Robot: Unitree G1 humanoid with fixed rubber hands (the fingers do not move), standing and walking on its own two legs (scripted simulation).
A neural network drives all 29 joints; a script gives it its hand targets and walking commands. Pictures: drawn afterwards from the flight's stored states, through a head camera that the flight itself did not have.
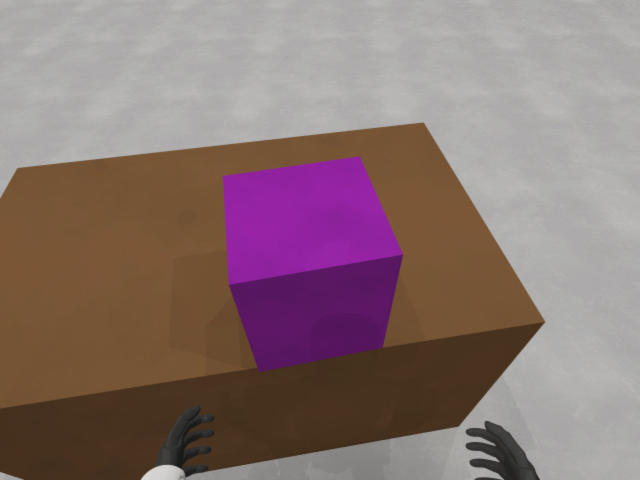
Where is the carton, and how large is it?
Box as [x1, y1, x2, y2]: [223, 156, 402, 371]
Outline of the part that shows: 359,156 223,176 229,286 259,371 382,347 402,253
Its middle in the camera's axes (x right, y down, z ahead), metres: -0.02 +0.04 +0.62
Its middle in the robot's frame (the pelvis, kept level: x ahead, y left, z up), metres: +0.43 +0.02 -0.02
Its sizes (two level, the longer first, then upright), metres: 0.210 0.200 0.250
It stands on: a pedestal, 0.62 m high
